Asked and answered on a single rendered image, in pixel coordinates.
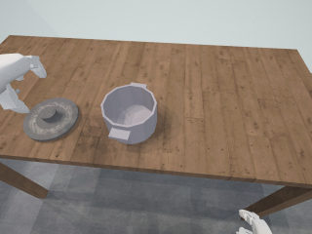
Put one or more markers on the right robot hand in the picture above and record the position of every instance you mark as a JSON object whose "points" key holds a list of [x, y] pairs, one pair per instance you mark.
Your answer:
{"points": [[259, 226]]}

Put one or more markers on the knob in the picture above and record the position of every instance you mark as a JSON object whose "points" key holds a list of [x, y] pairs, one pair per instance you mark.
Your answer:
{"points": [[48, 114]]}

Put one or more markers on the pot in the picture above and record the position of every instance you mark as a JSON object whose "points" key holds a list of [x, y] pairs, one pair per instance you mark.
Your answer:
{"points": [[130, 113]]}

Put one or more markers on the left robot hand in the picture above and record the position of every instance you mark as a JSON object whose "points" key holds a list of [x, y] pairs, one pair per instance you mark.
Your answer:
{"points": [[13, 67]]}

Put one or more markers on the table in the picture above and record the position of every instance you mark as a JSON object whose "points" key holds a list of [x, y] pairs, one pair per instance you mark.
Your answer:
{"points": [[223, 112]]}

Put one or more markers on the lid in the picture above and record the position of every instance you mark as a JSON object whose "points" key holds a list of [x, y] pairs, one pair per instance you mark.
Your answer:
{"points": [[38, 129]]}

